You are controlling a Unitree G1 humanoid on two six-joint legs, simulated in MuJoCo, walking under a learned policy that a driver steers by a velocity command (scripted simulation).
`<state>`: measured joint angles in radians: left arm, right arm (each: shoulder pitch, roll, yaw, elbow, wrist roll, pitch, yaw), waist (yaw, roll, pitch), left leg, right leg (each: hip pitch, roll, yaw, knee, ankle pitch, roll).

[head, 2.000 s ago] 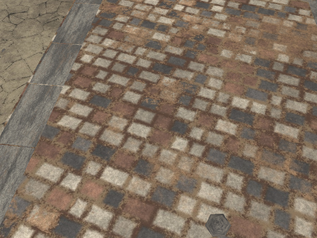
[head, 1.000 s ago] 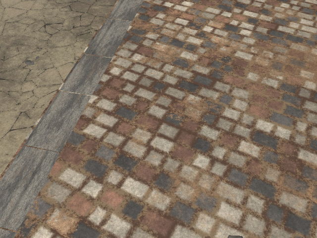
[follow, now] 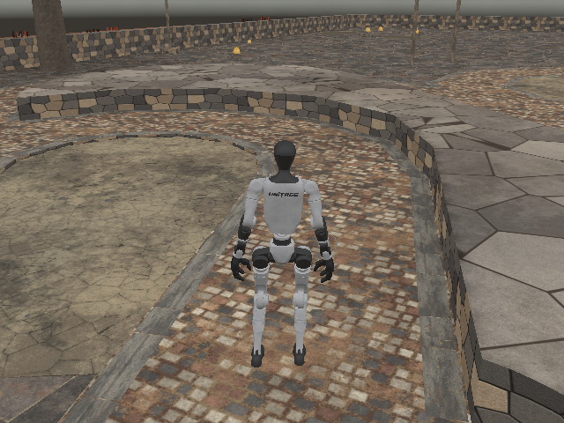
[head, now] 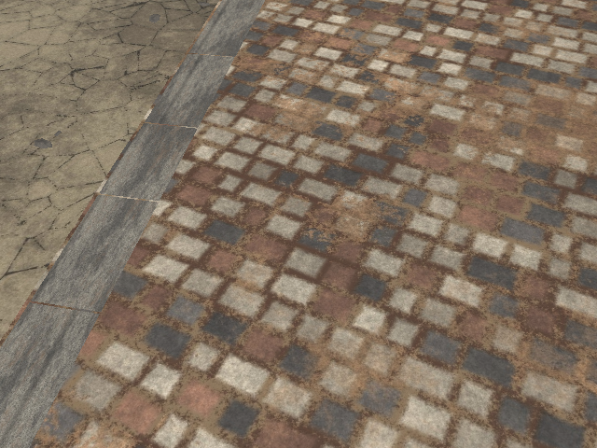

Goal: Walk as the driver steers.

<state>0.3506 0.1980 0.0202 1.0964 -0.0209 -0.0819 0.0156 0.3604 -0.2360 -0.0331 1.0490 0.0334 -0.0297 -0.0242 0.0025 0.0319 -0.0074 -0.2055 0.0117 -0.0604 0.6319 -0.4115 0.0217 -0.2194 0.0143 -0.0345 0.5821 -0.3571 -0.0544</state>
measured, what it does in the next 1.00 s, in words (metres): walks ahead: left foot, then right foot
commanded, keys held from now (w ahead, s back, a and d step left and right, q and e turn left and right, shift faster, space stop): w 0.60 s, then w+e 0.40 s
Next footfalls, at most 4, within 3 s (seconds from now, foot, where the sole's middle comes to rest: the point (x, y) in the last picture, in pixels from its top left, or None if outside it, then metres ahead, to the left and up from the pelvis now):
0.42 left None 0.38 0.13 -0.76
0.98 right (376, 386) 0.68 -0.12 -0.76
1.46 left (326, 277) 1.01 -0.01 -0.76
1.96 right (451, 250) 1.09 -0.37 -0.76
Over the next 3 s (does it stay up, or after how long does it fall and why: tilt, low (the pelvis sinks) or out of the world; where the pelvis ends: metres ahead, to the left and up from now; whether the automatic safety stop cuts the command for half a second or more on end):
stays up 1.45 -0.38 0.00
